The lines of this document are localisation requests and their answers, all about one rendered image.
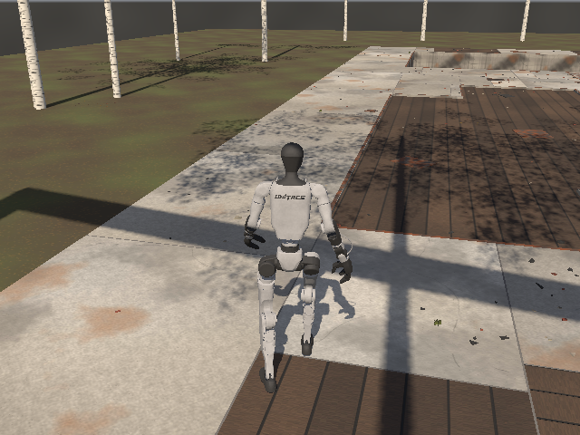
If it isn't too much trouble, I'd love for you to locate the left robot thigh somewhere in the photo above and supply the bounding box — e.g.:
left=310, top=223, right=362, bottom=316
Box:
left=257, top=254, right=277, bottom=330

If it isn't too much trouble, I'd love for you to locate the robot right forearm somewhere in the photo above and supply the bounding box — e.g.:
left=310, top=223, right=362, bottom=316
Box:
left=327, top=220, right=349, bottom=263

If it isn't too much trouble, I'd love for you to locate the robot left forearm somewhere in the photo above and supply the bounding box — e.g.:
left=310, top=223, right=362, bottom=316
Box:
left=244, top=215, right=256, bottom=239

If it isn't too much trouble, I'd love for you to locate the robot left hand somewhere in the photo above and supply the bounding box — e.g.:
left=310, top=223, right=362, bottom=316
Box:
left=244, top=234, right=266, bottom=249

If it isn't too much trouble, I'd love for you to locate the robot right upper arm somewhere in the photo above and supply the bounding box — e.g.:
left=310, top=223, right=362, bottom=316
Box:
left=310, top=183, right=335, bottom=235

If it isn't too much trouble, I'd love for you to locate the robot left shin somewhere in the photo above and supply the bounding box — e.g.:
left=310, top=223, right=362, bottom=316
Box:
left=259, top=314, right=276, bottom=380

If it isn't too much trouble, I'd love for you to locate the robot right hand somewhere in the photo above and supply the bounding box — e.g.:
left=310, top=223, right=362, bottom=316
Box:
left=332, top=255, right=353, bottom=284

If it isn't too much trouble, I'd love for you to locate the robot left upper arm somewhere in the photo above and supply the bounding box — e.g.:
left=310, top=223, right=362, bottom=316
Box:
left=247, top=181, right=273, bottom=229

